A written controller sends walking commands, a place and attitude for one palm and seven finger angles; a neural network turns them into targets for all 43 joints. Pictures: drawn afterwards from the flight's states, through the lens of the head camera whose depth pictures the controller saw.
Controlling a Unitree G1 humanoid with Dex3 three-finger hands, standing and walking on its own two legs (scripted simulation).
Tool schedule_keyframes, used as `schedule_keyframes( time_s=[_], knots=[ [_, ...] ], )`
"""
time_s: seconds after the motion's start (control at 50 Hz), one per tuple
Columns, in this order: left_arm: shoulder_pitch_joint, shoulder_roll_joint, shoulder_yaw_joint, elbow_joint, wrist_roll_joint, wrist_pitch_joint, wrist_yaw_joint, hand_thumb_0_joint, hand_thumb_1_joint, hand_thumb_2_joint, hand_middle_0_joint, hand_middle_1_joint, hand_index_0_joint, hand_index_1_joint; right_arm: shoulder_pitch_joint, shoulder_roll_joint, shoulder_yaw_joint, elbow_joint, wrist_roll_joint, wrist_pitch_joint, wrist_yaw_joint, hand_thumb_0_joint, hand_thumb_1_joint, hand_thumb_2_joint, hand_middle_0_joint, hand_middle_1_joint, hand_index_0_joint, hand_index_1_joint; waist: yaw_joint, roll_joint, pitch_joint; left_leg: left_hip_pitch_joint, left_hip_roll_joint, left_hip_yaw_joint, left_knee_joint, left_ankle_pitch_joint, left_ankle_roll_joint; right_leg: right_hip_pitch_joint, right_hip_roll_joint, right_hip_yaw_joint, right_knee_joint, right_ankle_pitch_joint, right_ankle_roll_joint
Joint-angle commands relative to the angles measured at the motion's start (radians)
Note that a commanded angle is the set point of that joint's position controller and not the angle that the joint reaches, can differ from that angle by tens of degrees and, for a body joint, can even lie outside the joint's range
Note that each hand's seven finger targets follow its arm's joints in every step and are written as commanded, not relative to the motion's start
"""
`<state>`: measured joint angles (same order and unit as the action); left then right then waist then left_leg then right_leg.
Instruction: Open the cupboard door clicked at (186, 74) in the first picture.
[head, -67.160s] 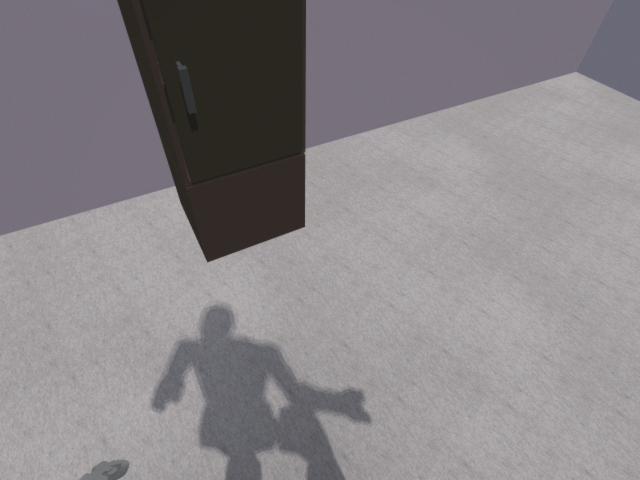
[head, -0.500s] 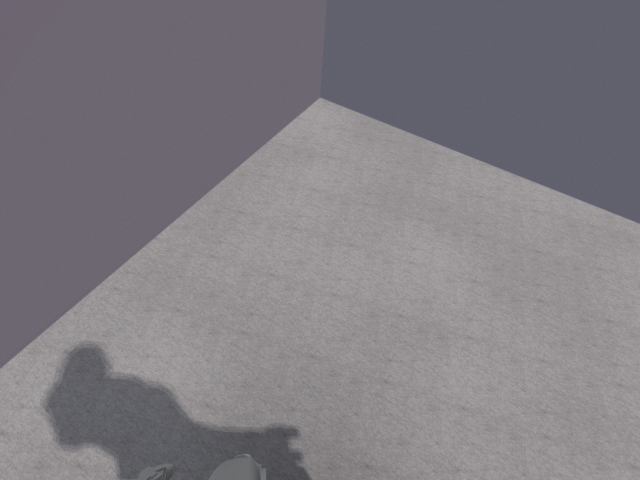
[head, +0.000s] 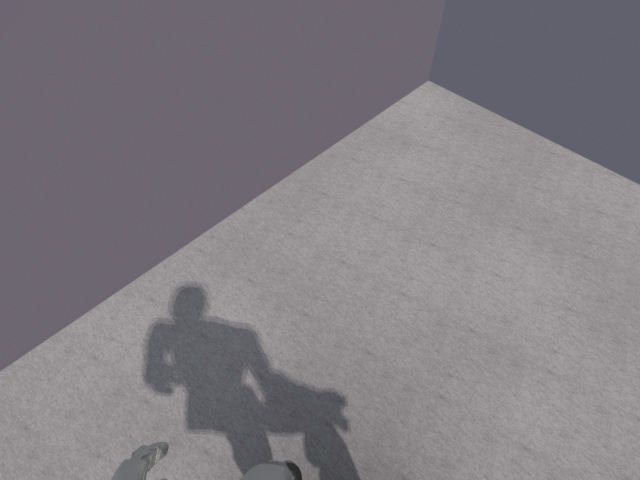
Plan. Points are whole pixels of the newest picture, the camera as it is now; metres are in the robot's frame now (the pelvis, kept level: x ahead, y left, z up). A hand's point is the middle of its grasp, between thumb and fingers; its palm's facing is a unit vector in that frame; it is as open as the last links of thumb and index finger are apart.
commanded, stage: turn to face it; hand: left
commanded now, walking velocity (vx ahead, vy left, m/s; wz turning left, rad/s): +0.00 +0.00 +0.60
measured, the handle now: out of the picture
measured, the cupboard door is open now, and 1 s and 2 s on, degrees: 61 61 61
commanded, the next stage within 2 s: none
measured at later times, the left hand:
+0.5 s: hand out of the picture -0.06 +0.19 -0.18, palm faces +0.39 -0.89 -0.25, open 7.4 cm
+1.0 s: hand out of the picture -0.02 +0.17 -0.14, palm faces +0.55 -0.78 -0.29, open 7.4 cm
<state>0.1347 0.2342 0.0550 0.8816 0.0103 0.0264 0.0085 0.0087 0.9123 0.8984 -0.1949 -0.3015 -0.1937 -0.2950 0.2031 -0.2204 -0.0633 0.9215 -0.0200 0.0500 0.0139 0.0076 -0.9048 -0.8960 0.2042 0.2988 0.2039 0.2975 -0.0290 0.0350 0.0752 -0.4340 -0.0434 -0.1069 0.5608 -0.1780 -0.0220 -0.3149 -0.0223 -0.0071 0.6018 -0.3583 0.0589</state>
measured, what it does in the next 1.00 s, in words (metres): steps on the spot, turning left: left foot, then right foot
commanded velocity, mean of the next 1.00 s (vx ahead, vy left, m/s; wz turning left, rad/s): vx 0.00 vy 0.00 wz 0.60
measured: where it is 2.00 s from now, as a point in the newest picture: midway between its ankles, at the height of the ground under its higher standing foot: outside the picture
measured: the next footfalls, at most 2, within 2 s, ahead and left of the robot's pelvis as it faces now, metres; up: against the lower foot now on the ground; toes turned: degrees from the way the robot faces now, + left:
left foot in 0.48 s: +0.00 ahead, +0.11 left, +0.00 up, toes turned +26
right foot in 0.90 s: +0.09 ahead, -0.14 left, +0.00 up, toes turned +31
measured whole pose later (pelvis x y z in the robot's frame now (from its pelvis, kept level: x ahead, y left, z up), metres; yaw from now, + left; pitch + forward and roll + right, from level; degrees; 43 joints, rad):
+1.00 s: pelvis +0.01 -0.06 +0.01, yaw +36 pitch +1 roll +2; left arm 0.15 0.18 0.03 0.87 0.02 0.01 0.02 0.01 0.91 0.90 -0.20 -0.30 -0.20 -0.30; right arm 0.19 -0.26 -0.09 0.95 -0.02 0.08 0.02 0.01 -0.91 -0.90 0.20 0.30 0.20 0.30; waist -0.04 0.05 0.10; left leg -0.52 -0.05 -0.05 1.03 -0.46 -0.04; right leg -0.26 -0.06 -0.08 0.58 -0.34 -0.01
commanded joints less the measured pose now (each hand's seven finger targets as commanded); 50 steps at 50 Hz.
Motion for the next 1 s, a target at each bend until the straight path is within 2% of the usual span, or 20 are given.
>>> schedule_keyframes(
  time_s=[0.0, 0.02, 0.06, 0.1, 0.32, 0.36, 0.42, 0.44, 0.46, 0.48, 0.5, 0.56, 0.66, 0.78, 0.84, 0.86, 0.88, 0.9, 0.92, 0.98],
  knots=[
    [0.129, 0.246, 0.045, -0.049, 0.014, -0.028, 0.031, 0.0, 0.9, 0.9, -0.2, -0.3, -0.2, -0.3, -0.09, -0.15, -0.054, -0.117, 0.001, -0.015, -0.004, 0.0, -0.9, -0.9, 0.2, 0.3, 0.2, 0.3, 0.08, -0.313, -0.111, -0.227, 0.001, 0.036, 0.514, -0.43, -0.018, 0.174, -0.49, 0.4, -0.362, 0.179, -0.211],
    [0.05, 0.184, 0.037, -0.067, 0.012, -0.032, 0.035, 0.0, 0.9, 0.9, -0.2, -0.3, -0.2, -0.3, -0.053, -0.147, -0.059, -0.101, 0.0, -0.006, 0.0, 0.0, -0.9, -0.9, 0.2, 0.3, 0.2, 0.3, 0.028, -0.221, -0.095, -0.204, 0.028, 0.012, 0.61, -0.359, -0.017, 0.129, -0.436, 0.282, -0.342, 0.226, -0.213],
    [-0.003, 0.126, 0.021, -0.075, 0.006, -0.037, 0.03, 0.0, 0.9, 0.9, -0.2, -0.3, -0.2, -0.3, -0.041, -0.117, -0.052, -0.053, 0.0, 0.009, 0.009, 0.0, -0.9, -0.9, 0.2, 0.3, 0.2, 0.3, -0.006, -0.22, -0.057, -0.205, 0.059, 0.057, 0.7, -0.241, -0.043, 0.143, -0.299, 0.103, -0.261, 0.445, -0.17],
    [0.041, 0.111, 0.019, -0.068, 0.005, -0.047, 0.028, 0.0, 0.9, 0.9, -0.2, -0.3, -0.2, -0.3, -0.049, -0.098, -0.043, -0.051, 0.003, 0.009, 0.015, 0.0, -0.9, -0.9, 0.2, 0.3, 0.2, 0.3, 0.003, -0.226, -0.077, -0.204, 0.061, 0.088, 0.67, -0.204, -0.057, 0.206, -0.27, 0.014, -0.224, 0.614, -0.144],
    [0.192, 0.161, 0.042, -0.019, 0.02, -0.042, 0.027, 0.0, 0.9, 0.9, -0.2, -0.3, -0.2, -0.3, -0.19, -0.073, -0.014, -0.086, 0.009, 0.005, 0.016, 0.0, -0.9, -0.9, 0.2, 0.3, 0.2, 0.3, 0.079, -0.259, -0.094, -0.075, 0.07, 0.192, 0.257, -0.276, -0.042, 0.352, -0.343, -0.087, -0.138, 0.809, -0.164],
    [0.181, 0.182, 0.051, -0.022, 0.022, -0.04, 0.024, 0.0, 0.9, 0.9, -0.2, -0.3, -0.2, -0.3, -0.184, -0.077, -0.013, -0.092, 0.011, -0.002, 0.016, 0.0, -0.9, -0.9, 0.2, 0.3, 0.2, 0.3, 0.076, -0.261, -0.096, -0.01, 0.061, 0.213, 0.182, -0.274, -0.026, 0.316, -0.365, -0.099, -0.116, 0.793, -0.167],
    [0.14, 0.192, 0.055, -0.023, 0.012, -0.039, 0.014, 0.0, 0.9, 0.9, -0.2, -0.3, -0.2, -0.3, -0.072, -0.119, -0.026, -0.076, 0.004, -0.012, 0.013, 0.0, -0.9, -0.9, 0.2, 0.3, 0.2, 0.3, 0.001, -0.171, -0.145, 0.244, 0.042, 0.22, -0.062, -0.084, 0.003, 0.185, -0.338, -0.18, 0.07, 0.695, -0.098],
    [0.114, 0.171, 0.052, -0.042, 0.003, -0.036, 0.007, 0.0, 0.9, 0.9, -0.2, -0.3, -0.2, -0.3, 0.02, -0.195, -0.046, -0.053, -0.002, -0.02, 0.009, 0.0, -0.9, -0.9, 0.2, 0.3, 0.2, 0.3, -0.058, -0.012, -0.203, 0.434, 0.163, 0.072, -0.135, 0.139, 0.062, 0.006, -0.276, -0.22, 0.255, 0.445, -0.042],
    [0.053, 0.096, 0.028, -0.097, -0.003, -0.03, 0.0, 0.0, 0.9, 0.9, -0.2, -0.3, -0.2, -0.3, 0.095, -0.312, -0.075, -0.046, -0.006, -0.024, 0.001, 0.0, -0.9, -0.9, 0.2, 0.3, 0.2, 0.3, -0.098, 0.282, -0.204, 0.52, 0.448, -0.326, -0.178, 0.547, 0.219, -0.281, -0.115, -0.196, 0.497, -0.281, 0.029],
    [0.002, 0.118, 0.025, -0.12, 0.008, -0.011, 0.011, 0.0, 0.9, 0.9, -0.2, -0.3, -0.2, -0.3, 0.121, -0.322, -0.07, -0.026, 0.002, -0.015, -0.007, 0.0, -0.9, -0.9, 0.2, 0.3, 0.2, 0.3, -0.092, 0.172, -0.202, 0.483, 0.497, -0.306, -0.167, 0.617, 0.281, -0.317, -0.116, -0.044, 0.571, -0.316, 0.012],
    [0.006, 0.127, 0.029, -0.114, 0.011, -0.005, 0.014, 0.0, 0.9, 0.9, -0.2, -0.3, -0.2, -0.3, 0.07, -0.287, -0.057, -0.04, -0.001, -0.019, -0.012, 0.0, -0.9, -0.9, 0.2, 0.3, 0.2, 0.3, -0.064, 0.115, -0.18, 0.42, 0.441, -0.224, -0.189, 0.408, 0.263, -0.293, -0.128, -0.018, 0.571, -0.251, 0.005],
    [0.039, 0.126, 0.039, -0.058, 0.014, 0.006, 0.0, 0.0, 0.9, 0.9, -0.2, -0.3, -0.2, -0.3, -0.092, -0.228, -0.039, -0.093, -0.003, -0.023, -0.025, 0.0, -0.9, -0.9, 0.2, 0.3, 0.2, 0.3, 0.004, 0.161, -0.067, 0.219, 0.304, -0.133, -0.248, 0.143, 0.183, -0.262, -0.11, 0.012, 0.575, -0.084, 0.02],
    [0.065, 0.102, 0.035, -0.048, 0.013, 0.009, -0.003, 0.0, 0.9, 0.9, -0.2, -0.3, -0.2, -0.3, -0.077, -0.221, -0.039, -0.095, -0.002, -0.031, -0.02, 0.0, -0.9, -0.9, 0.2, 0.3, 0.2, 0.3, 0.025, 0.078, -0.09, 0.195, 0.253, -0.137, -0.265, 0.027, 0.172, -0.203, -0.066, -0.002, 0.449, -0.024, 0.027],
    [0.033, 0.081, 0.028, -0.082, 0.007, -0.003, 0.002, 0.0, 0.9, 0.9, -0.2, -0.3, -0.2, -0.3, -0.055, -0.221, -0.054, -0.093, -0.009, -0.02, -0.016, 0.0, -0.9, -0.9, 0.2, 0.3, 0.2, 0.3, 0.012, 0.146, -0.106, 0.148, 0.232, -0.221, -0.214, 0.03, 0.175, -0.065, -0.004, -0.028, 0.169, -0.064, 0.015],
    [0.121, 0.093, 0.035, -0.062, 0.001, -0.02, 0.007, 0.0, 0.9, 0.9, -0.2, -0.3, -0.2, -0.3, -0.082, -0.206, -0.059, -0.102, 0.0, -0.017, -0.016, 0.0, -0.9, -0.9, 0.2, 0.3, 0.2, 0.3, 0.06, 0.121, -0.158, 0.066, 0.181, -0.224, -0.111, 0.091, 0.132, 0.159, 0.013, -0.036, -0.1, 0.083, 0.003],
    [0.169, 0.143, 0.046, -0.056, 0.007, -0.031, 0.014, 0.0, 0.9, 0.9, -0.2, -0.3, -0.2, -0.3, -0.079, -0.162, -0.053, -0.108, 0.01, -0.019, -0.012, 0.0, -0.9, -0.9, 0.2, 0.3, 0.2, 0.3, 0.083, -0.003, -0.187, -0.052, 0.113, -0.166, -0.006, -0.023, 0.08, 0.314, -0.095, 0.065, -0.25, 0.095, -0.024],
    [0.184, 0.239, 0.065, -0.053, 0.022, -0.038, 0.023, 0.0, 0.9, 0.9, -0.2, -0.3, -0.2, -0.3, -0.067, -0.09, -0.044, -0.125, 0.015, -0.022, -0.009, 0.0, -0.9, -0.9, 0.2, 0.3, 0.2, 0.3, 0.095, -0.323, -0.19, -0.232, -0.039, 0.041, 0.25, -0.321, -0.011, 0.41, -0.384, 0.354, -0.334, 0.148, -0.129],
    [0.16, 0.246, 0.054, -0.062, 0.016, -0.035, 0.027, 0.0, 0.9, 0.9, -0.2, -0.3, -0.2, -0.3, -0.09, -0.137, -0.049, -0.128, 0.004, -0.021, -0.008, 0.0, -0.9, -0.9, 0.2, 0.3, 0.2, 0.3, 0.091, -0.293, -0.16, -0.211, -0.009, 0.044, 0.495, -0.45, -0.016, 0.271, -0.497, 0.392, -0.319, 0.32, -0.211],
    [0.099, 0.188, 0.045, -0.072, 0.012, -0.037, 0.032, 0.0, 0.9, 0.9, -0.2, -0.3, -0.2, -0.3, -0.065, -0.142, -0.054, -0.111, 0.001, -0.012, -0.006, 0.0, -0.9, -0.9, 0.2, 0.3, 0.2, 0.3, 0.051, -0.21, -0.141, -0.194, 0.026, 0.006, 0.606, -0.388, -0.013, 0.22, -0.453, 0.283, -0.298, 0.37, -0.224],
    [0.015, 0.12, 0.023, -0.09, 0.006, -0.039, 0.028, 0.0, 0.9, 0.9, -0.2, -0.3, -0.2, -0.3, -0.038, -0.11, -0.044, -0.059, 0.001, 0.007, 0.009, 0.0, -0.9, -0.9, 0.2, 0.3, 0.2, 0.3, 0.003, -0.245, -0.081, -0.202, 0.063, 0.071, 0.689, -0.237, -0.048, 0.217, -0.295, 0.035, -0.23, 0.57, -0.163]
  ],
)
